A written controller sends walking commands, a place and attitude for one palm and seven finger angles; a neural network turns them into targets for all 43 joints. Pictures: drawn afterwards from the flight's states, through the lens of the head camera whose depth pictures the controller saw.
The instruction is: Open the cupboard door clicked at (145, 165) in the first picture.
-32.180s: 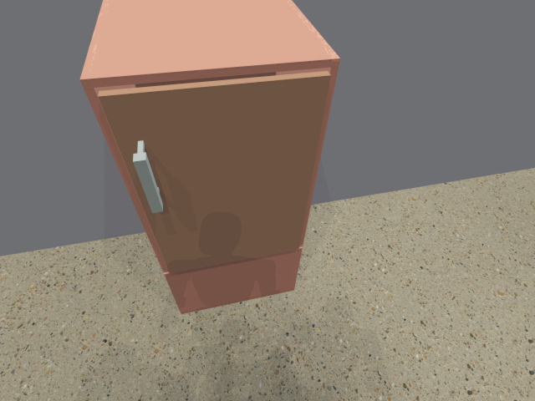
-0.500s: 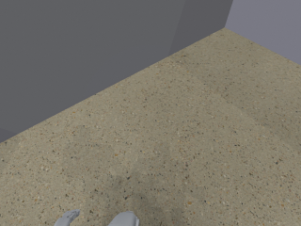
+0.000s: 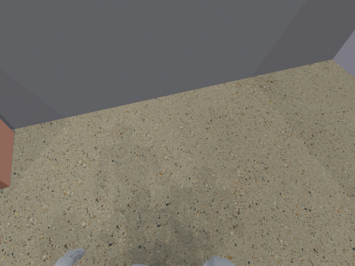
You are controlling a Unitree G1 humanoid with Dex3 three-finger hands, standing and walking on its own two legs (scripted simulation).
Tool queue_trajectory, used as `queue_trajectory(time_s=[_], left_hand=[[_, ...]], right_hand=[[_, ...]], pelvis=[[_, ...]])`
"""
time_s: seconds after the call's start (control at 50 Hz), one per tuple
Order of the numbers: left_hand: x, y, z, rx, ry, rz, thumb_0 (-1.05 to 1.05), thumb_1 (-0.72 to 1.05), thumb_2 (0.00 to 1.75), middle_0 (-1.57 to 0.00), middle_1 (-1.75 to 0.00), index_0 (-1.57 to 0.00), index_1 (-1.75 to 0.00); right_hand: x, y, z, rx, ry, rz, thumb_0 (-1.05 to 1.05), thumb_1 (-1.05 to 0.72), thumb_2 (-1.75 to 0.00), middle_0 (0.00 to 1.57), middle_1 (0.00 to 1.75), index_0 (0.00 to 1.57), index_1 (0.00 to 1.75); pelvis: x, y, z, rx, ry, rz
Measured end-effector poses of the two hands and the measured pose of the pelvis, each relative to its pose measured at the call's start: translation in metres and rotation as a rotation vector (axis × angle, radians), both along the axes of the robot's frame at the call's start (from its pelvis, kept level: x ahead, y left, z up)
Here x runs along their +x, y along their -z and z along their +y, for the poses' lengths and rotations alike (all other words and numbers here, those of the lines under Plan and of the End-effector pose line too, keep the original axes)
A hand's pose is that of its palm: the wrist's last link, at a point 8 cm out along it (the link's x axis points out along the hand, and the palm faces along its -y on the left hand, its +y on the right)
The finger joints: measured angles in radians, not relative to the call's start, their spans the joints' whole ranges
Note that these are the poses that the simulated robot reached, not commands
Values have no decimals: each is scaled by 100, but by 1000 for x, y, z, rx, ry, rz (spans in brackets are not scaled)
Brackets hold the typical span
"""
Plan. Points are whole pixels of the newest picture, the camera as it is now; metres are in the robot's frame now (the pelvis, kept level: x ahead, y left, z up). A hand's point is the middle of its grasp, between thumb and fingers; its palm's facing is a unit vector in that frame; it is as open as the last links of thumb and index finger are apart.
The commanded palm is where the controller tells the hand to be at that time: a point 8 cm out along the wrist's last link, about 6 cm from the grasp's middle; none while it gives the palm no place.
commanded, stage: turn to face it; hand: left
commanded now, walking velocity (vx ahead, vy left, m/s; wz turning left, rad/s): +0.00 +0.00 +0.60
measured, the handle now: out of the picture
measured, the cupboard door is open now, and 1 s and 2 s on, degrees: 43 43 43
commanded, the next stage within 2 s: take the last steps up to it in 1.66 s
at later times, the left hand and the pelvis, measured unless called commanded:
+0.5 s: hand out of the picture +0.00 +0.21 -0.20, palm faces +0.34 -0.91 -0.22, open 7.4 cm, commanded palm none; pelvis +0.02 -0.01 -0.02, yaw +19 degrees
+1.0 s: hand out of the picture +0.00 +0.18 -0.16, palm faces +0.59 -0.77 -0.23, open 7.4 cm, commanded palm none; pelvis +0.05 -0.03 +0.00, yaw +37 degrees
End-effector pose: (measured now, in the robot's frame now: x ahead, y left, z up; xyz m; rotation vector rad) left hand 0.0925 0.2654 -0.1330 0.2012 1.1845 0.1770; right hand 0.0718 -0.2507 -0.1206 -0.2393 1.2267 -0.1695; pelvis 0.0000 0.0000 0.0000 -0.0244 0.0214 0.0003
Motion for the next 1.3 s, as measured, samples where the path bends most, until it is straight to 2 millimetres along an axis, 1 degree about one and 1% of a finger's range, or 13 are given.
queue_trajectory(time_s=[0.1, 0.16, 0.24, 0.36, 0.48, 0.56, 0.68, 0.78, 0.88, 0.98, 1.14, 1.2, 1.3], left_hand=[[0, -8, -14, 44, -36, -69, 0, 90, 89, -20, -30, -20, -30], [-15, -12, -23, 56, -73, -64, 0, 90, 89, -20, -30, -20, -30], [-39, -13, -33, 32, -134, -25, 0, 90, 89, -20, -30, -20, -30], [-77, 5, -36, -31, -230, 32, 0, 90, 89, -20, -30, -20, -30], [-112, 32, -16, -58, -339, 101, 0, 90, 89, -20, -30, -20, -30], [-113, 22, -5, -38, -386, 88, 1, 90, 89, -20, -30, -20, -30], [-97, -1, -2, 7, -427, 5, 0, 91, 89, -20, -30, -20, -30], [-87, -8, -13, 67, -459, -64, 0, 90, 89, -20, -30, -20, -30], [-102, -15, -36, 57, -525, -42, 0, 90, 89, -20, -30, -20, -30], [-123, -6, -54, -1, -599, -9, 0, 90, 89, -20, -30, -20, -30], [-181, 31, -54, -74, -751, 68, 0, 90, 89, -20, -30, -20, -30], [-189, 27, -49, -64, -790, 83, 0, 90, 89, -20, -30, -20, -30], [-185, 8, -39, -24, -828, 33, 1, 91, 89, -20, -30, -20, -30]], right_hand=[[12, 19, -18, 39, -31, 10, 1, -90, -90, 20, 30, 21, 30], [26, 24, -27, 43, -59, 17, 1, -90, -90, 20, 30, 21, 30], [47, 15, -29, 40, -108, 19, 1, -91, -90, 20, 30, 20, 30], [89, 2, -7, 18, -222, -7, 1, -91, -90, 20, 30, 20, 30], [124, 3, 28, -14, -345, -85, 1, -91, -90, 20, 30, 20, 30], [127, -3, 39, -18, -390, -70, 1, -90, -90, 20, 30, 20, 30], [130, 3, 41, 10, -438, -17, 1, -90, -90, 20, 30, 21, 30], [146, 22, 29, 46, -460, 8, 1, -90, -90, 20, 30, 21, 30], [169, 20, 29, 44, -509, 26, 1, -90, -90, 20, 30, 21, 30], [192, 7, 49, 32, -584, 18, 1, -91, -90, 20, 30, 20, 30], [223, 4, 112, 2, -757, -81, 1, -91, -90, 20, 30, 20, 30], [222, -2, 122, -6, -794, -85, 1, -91, -90, 20, 30, 20, 30], [218, -3, 128, -1, -836, -41, 1, -90, -90, 20, 30, 21, 30]], pelvis=[[4, 10, -22, 28, -62, 7], [3, 9, -27, 25, -108, -8], [8, 2, -28, 37, -166, -16], [14, 2, -21, 50, -245, -11], [15, 18, -5, 34, -313, -9], [18, 9, -6, 18, -357, -5], [25, 2, -16, 6, -425, -1], [38, 11, -33, 29, -484, 9], [43, 5, -36, 37, -563, -6], [49, 0, -31, 56, -632, 0], [43, 19, -10, 38, -735, 1], [43, 13, -9, 24, -765, 2], [47, 3, -12, 9, -811, -1]])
